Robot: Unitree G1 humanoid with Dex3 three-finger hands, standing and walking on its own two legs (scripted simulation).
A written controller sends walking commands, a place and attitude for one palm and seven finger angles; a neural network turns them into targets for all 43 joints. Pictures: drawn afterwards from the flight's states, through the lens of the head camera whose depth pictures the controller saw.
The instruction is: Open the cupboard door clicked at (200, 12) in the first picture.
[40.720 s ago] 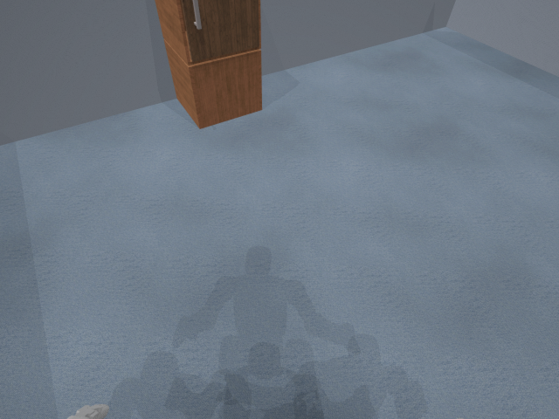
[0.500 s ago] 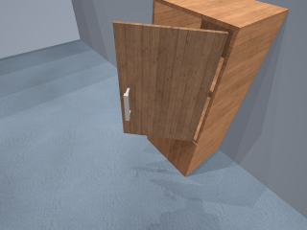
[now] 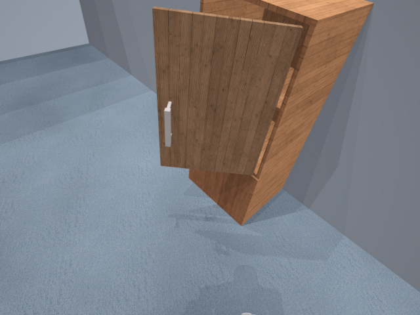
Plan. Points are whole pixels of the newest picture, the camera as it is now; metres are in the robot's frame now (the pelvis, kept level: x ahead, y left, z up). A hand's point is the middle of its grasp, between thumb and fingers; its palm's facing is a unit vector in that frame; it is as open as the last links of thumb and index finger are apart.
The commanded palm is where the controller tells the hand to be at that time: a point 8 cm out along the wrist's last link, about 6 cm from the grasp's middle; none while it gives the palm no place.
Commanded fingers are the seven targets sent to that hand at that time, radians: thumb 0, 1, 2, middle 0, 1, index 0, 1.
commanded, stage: come to a stop and stand still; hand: left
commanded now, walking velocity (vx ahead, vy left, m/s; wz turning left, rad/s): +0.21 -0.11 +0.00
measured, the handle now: (168, 124) +0.72 +0.15 -0.08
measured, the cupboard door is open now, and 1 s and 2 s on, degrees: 43 43 43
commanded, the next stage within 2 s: look again from close up in 0.42 s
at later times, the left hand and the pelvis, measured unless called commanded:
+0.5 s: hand out of the picture -0.06 +0.16 -0.16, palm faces -0.01 -0.99 -0.11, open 7.4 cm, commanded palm none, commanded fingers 0.00 0.90 0.90 -0.20 -0.30 -0.20 -0.30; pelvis -0.02 +0.01 +0.02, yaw -3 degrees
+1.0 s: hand out of the picture -0.04 +0.19 -0.15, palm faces -0.04 -0.98 -0.19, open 7.4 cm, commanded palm none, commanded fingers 0.00 0.90 0.90 -0.20 -0.30 -0.20 -0.30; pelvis -0.03 +0.02 +0.03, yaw -3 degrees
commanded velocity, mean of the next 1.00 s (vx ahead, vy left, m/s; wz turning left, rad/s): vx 0.03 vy -0.02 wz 0.00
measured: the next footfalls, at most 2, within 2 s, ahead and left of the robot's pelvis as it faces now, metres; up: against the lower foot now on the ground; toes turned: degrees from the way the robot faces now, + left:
right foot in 0.28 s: -0.06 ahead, -0.11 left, +0.00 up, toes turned -5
right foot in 1.80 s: +0.18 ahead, -0.15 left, +0.00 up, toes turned -11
